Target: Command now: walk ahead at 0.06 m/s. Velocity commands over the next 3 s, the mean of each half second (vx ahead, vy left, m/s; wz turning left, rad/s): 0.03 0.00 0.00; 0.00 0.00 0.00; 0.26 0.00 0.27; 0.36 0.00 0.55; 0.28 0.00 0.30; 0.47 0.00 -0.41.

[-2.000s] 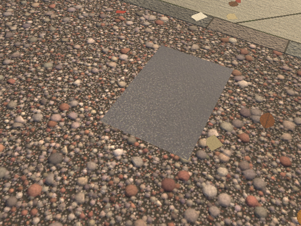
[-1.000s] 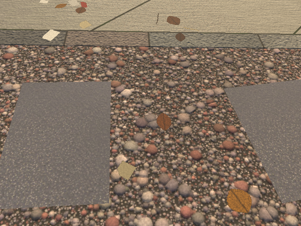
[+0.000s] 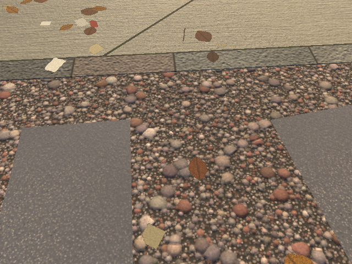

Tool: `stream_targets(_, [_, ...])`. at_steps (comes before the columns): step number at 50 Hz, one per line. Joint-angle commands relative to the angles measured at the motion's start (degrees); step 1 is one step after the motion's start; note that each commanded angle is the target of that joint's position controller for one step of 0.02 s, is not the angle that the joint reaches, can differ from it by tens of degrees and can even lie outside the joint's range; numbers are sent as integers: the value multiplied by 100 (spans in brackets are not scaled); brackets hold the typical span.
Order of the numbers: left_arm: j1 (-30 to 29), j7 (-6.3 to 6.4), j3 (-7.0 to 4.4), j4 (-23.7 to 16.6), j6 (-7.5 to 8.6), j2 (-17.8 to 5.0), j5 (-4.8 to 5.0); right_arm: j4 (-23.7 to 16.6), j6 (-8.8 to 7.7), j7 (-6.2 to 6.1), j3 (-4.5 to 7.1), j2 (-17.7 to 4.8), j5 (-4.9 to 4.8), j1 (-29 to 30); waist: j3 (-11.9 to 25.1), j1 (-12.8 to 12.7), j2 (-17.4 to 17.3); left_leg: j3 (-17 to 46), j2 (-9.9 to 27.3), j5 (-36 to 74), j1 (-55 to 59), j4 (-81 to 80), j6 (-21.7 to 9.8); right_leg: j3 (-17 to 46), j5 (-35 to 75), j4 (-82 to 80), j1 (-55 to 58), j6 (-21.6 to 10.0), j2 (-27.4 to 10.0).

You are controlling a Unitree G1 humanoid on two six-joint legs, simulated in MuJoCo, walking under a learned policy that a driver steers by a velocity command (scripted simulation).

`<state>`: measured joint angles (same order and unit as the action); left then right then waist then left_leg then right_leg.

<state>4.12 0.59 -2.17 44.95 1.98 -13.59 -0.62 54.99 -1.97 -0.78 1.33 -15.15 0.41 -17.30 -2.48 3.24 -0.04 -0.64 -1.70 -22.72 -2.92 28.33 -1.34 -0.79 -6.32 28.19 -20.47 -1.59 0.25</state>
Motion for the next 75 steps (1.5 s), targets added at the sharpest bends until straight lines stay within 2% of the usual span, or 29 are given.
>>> stream_targets(1, [907, 41, -138, 85, -73, -552, 10, -175, 22, 4, 39, -404, -13, -338, 1352, -440, 987, 331, 169, -1076, -1643, 1663, 351, 2071, 3206, -392, 2607, -1574, -1786])
stream_targets(2, [640, 10, -94, 112, -60, -510, 16, -249, 123, -31, 73, -479, -82, -114, 1023, -395, 917, 441, 240, -1692, -1870, 2031, 411, 2145, 2165, -688, 2141, -1462, -1752])
stream_targets(4, [71, -14, -128, 60, 12, -719, -1, -230, 308, -127, 136, -569, -65, -78, 545, -191, 676, 473, 424, -1389, -1760, 2045, 492, 1824, 981, -1055, 1151, -1175, -1559])
stream_targets(6, [-344, 12, -143, 66, -3, -762, -6, -104, 366, -177, 116, -406, -19, -274, 461, 33, 728, 340, 460, -586, -1136, 1156, 505, 1424, 302, -1219, 467, -926, -1256])
stream_targets(8, [-423, 52, -126, 166, -78, -691, 43, 94, 333, -133, 81, -229, 42, -513, 616, 186, 674, 61, 303, 986, -264, 69, 404, 909, -237, -1074, 87, -686, -898])
stream_targets(9, [-214, 55, -98, 287, -87, -582, 78, 80, 334, -100, 95, -335, 117, -406, 593, 108, 511, 87, 303, 1375, -137, -233, 319, 718, -841, -985, 31, -419, -690])
stream_targets(10, [19, 49, -68, 411, -94, -509, 36, -43, 346, -105, 119, -568, 129, -189, 423, -86, 224, 380, 593, 1227, -283, -530, 173, 570, -1550, -888, -22, -158, -504])
stream_targets(11, [56, 64, -67, 410, -128, -456, 4, -54, 332, -110, 159, -808, 45, 77, 55, -361, -412, 462, 617, -42, -1354, -658, -59, 238, -1530, -809, 508, 82, -181])
stream_targets(12, [-64, 81, -59, 453, -128, -500, -38, -111, 267, -104, 117, -646, 26, 355, -140, -352, -437, 491, 579, -494, -1800, -845, -114, 250, -1099, -585, 915, 161, -159])
stream_targets(13, [-35, 97, -78, 510, -107, -545, -15, -99, 195, -103, 87, -540, 49, 436, -145, -372, -416, 492, 591, -288, -1823, -915, -57, 253, -660, -422, 1071, 123, -160])
stream_targets(16, [139, 121, -114, 741, -72, -657, 52, 6, 26, -68, 99, -573, 31, 283, 196, -305, -253, 379, 526, 1306, -1191, -676, 66, 301, 683, -206, 1160, -38, -244])
stream_targets(19, [190, 105, -103, 927, -89, -591, 88, 121, 47, -55, 83, -523, -13, 117, 403, -254, -193, 314, 497, 2078, -847, -539, 43, 271, 1048, -134, 1241, -30, -242])
stream_targets(26, [208, 140, -115, 1282, -210, -645, 93, 212, 110, -40, 67, -503, -19, 134, 355, -266, -65, 286, 493, 2552, -747, -570, -13, 272, 1172, -138, 1367, 24, -242])
stream_targets(52, [302, 219, -94, 1936, -283, -582, 79, 523, 108, -91, -3, -279, 2, -250, 30, -332, -53, 194, 391, 1505, -977, -895, -13, 280, 503, -379, 1247, 118, -247])
stream_targets(53, [405, 222, -78, 1989, -289, -513, 77, 581, 114, -102, -3, -257, -3, -367, 145, -329, -102, 189, 368, 888, -933, -979, -47, 169, -35, -328, 1272, 121, -154])
stream_targets(55, [342, 228, -103, 1958, -276, -529, 108, 542, 146, -141, 99, -535, -90, -398, -154, -257, -446, 721, 603, -1227, -1157, -1338, -401, -271, -1674, 288, 773, 138, 202])
stream_targets(56, [158, 215, -120, 1855, -215, -555, 90, 476, 139, -150, 154, -699, -138, -429, -451, -181, -688, 1361, 1010, -2124, -1232, -1677, -696, -394, -1996, 747, 228, 141, 250])
stream_targets(58, [-115, 129, -100, 1637, 3, -451, 129, 387, 40, -158, 266, -929, -187, -465, -903, -101, -989, 2617, 1853, -2350, -1204, -2137, -1264, -116, -1842, 1592, -593, 11, -67])
stream_targets(59, [-167, 73, -108, 1570, 118, -456, 169, 352, -26, -154, 270, -838, -157, -491, -973, -100, -935, 2825, 1993, -1901, -916, -2109, -1362, 71, -2049, 1849, -1007, -40, -212])
stream_targets(61, [-132, -25, -120, 1472, 324, -484, 249, 235, -98, -130, 284, -719, -191, -415, -879, -204, -739, 2655, 1880, -1075, -459, -1837, -1246, 234, -2205, 1414, -1194, -116, -353])
stream_targets(64, [974, -54, -242, 1872, 439, -544, 265, -46, -36, -107, 315, -760, -259, 66, -321, -772, -595, 1708, 1021, -103, -1481, -1102, -784, -273, -599, -270, 1324, 77, 127])
stream_targets(65, [1627, -26, -324, 2029, 421, -704, 226, -184, -55, -104, 281, -619, -231, 250, -48, -1044, -282, 1357, 667, 330, -2152, -309, -569, 122, -640, -367, 2338, 76, -145])
stream_targets(66, [2411, 33, -452, 2061, 410, -1228, 167, -424, -106, -98, 160, -118, -199, 423, 334, -1297, 1138, 490, -76, 40, -3204, 1733, -124, 1970, -1675, -1171, 3295, -355, -1400])
stream_targets(67, [2622, -12, -433, 2068, 464, -1467, 46, -616, -183, -124, 175, -62, -248, 254, 601, -1150, 1789, 715, -288, -1073, -3808, 3274, -55, 3950, -2102, -1770, 3302, -1012, -2425])
stream_targets(68, [2010, -16, -272, 1893, 526, -974, 54, -511, -234, -87, 244, -302, -346, 2, 92, -770, 937, 1125, 137, -726, -4111, 4041, -174, 3699, -2414, -1834, 2837, -1054, -2491])
stream_targets(69, [1542, -23, -194, 1710, 542, -673, 121, -458, -251, -36, 275, -368, -381, -31, -299, -603, 620, 1094, 401, -115, -4188, 4145, -282, 2836, -2332, -1876, 2443, -788, -2220])
stream_targets(71, [1184, -45, -136, 1585, 533, -541, 120, -409, -249, -17, 333, -306, -321, 42, -530, -484, 554, 988, 680, 779, -4046, 3758, -328, 1469, -912, -1940, 2136, -373, -1715])
stream_targets(72, [1278, -39, -97, 1602, 513, -414, 63, -429, -223, 36, 362, -300, -308, 88, -434, -493, 610, 847, 743, 1051, -3851, 3661, -310, 898, -265, -1904, 2084, -242, -1466])
stream_targets(75, [1610, 42, -107, 1629, 499, -578, -14, -652, -128, 164, 351, -107, -269, 430, -306, -543, 429, 581, 801, 1477, -4001, 3587, -108, 209, 988, -1909, 2136, -401, -1370])
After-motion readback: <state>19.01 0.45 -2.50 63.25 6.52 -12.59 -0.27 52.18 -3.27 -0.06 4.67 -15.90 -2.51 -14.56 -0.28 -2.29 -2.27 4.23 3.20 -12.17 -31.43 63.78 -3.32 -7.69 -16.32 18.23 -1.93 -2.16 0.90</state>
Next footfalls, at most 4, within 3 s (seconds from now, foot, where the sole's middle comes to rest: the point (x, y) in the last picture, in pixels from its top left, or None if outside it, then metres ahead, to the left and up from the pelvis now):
0.18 left None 0.04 0.13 -0.77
1.80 left None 0.44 0.17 -0.77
2.32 right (163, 224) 0.64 0.05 -0.77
2.72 left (81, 222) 0.66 0.37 -0.77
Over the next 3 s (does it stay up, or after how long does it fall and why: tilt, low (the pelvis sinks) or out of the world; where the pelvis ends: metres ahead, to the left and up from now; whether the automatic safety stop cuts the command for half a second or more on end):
stays up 0.72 0.28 0.01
